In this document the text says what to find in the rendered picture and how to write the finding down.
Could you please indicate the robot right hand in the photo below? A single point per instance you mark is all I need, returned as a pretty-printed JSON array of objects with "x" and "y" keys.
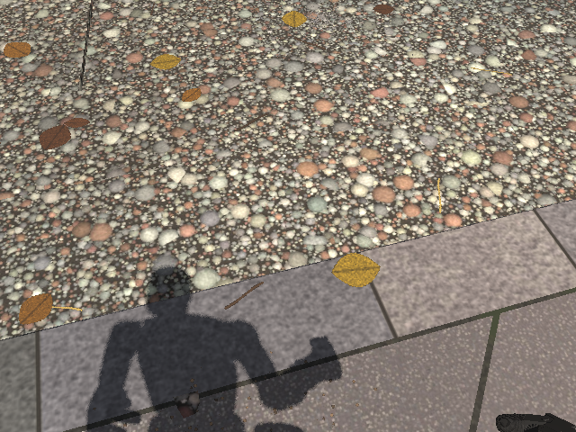
[{"x": 533, "y": 423}]

